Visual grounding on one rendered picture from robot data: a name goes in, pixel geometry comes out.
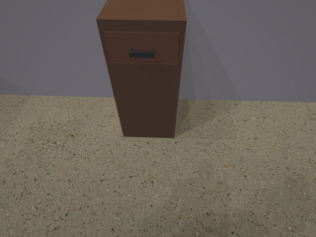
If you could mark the drawer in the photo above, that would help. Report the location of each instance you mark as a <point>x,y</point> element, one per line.
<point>166,46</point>

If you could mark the cabinet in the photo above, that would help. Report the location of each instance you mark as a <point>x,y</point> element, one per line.
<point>146,94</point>

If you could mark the handle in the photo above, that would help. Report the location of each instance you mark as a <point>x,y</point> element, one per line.
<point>142,53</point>

